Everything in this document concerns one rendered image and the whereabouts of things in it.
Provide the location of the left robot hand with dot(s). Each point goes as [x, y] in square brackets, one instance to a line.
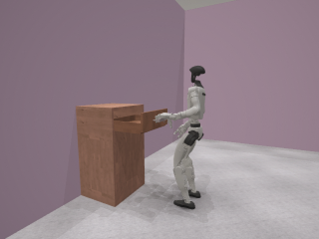
[164, 116]

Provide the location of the robot left upper arm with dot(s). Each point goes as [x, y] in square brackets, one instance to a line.
[193, 92]

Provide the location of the cabinet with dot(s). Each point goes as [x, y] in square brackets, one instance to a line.
[111, 163]

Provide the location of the handle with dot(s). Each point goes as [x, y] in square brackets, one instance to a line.
[159, 120]

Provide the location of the right robot forearm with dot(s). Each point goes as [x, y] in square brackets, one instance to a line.
[188, 123]

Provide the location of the drawer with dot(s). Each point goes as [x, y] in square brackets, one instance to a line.
[139, 123]

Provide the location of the left robot forearm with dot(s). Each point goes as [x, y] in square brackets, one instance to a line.
[183, 115]

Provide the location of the right robot hand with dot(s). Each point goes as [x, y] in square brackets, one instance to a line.
[182, 129]

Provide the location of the robot right shin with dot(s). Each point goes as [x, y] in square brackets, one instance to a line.
[189, 171]

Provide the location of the robot head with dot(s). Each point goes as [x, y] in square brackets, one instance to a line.
[196, 71]

